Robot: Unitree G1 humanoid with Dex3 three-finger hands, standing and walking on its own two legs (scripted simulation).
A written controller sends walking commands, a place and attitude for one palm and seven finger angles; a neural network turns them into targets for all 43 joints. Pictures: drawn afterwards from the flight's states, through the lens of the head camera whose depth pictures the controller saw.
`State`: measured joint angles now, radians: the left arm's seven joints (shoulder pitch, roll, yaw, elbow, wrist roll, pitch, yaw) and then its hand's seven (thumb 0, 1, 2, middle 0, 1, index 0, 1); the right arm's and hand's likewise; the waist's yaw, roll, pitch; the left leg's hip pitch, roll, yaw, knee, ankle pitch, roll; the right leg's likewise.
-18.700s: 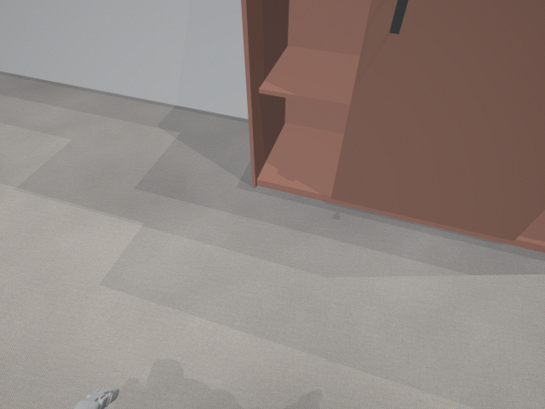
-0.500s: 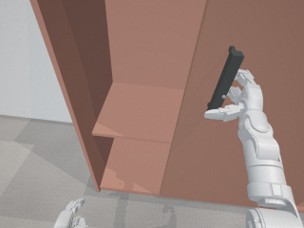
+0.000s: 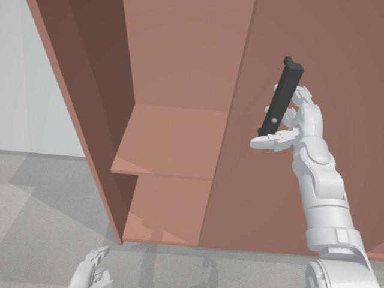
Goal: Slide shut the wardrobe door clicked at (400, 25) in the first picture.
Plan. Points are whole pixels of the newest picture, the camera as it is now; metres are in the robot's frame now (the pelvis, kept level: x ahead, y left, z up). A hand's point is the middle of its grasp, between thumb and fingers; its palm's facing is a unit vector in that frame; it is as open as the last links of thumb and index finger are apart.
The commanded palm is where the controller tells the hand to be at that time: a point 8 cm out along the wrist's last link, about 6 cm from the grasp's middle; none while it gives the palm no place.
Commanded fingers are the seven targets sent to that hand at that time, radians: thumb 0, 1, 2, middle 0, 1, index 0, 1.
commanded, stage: slide the fingers in behind the handle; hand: right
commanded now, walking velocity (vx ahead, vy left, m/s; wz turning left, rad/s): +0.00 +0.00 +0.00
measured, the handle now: (274, 106) +0.46 -0.14 +0.18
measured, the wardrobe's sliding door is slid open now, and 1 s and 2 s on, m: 0.39 0.39 0.39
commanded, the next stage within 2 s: grip the handle and tug to test in 0.24 s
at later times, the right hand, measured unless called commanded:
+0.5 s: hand (274, 120) +0.40 -0.13 +0.19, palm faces +0.05 +1.00 +0.00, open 14.0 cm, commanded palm +0.36 -0.18 +0.19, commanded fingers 0.00 0.08 -0.48 0.34 1.26 0.34 1.26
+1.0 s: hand (275, 120) +0.40 -0.13 +0.19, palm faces +0.04 +1.00 +0.01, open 7.2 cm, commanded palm +0.36 -0.18 +0.19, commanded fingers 0.00 -0.90 -0.90 0.45 1.40 0.45 1.40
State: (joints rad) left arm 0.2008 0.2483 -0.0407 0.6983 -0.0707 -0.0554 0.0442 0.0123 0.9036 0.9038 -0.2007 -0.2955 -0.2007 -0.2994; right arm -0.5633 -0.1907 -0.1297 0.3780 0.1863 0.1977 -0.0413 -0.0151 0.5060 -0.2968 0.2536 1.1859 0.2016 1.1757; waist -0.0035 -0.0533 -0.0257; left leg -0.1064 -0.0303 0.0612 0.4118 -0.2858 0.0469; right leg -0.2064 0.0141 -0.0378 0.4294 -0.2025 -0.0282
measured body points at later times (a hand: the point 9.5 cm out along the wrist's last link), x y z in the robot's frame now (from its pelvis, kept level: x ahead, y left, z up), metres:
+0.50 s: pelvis +0.00 +0.00 +0.00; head -0.02 +0.02 +0.45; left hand +0.15 +0.24 -0.10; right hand +0.39 -0.18 +0.19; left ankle -0.04 +0.08 -0.74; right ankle +0.02 -0.10 -0.74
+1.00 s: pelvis +0.02 -0.01 +0.00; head +0.00 +0.01 +0.45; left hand +0.17 +0.25 -0.09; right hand +0.39 -0.18 +0.19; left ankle -0.04 +0.08 -0.74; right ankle +0.02 -0.10 -0.74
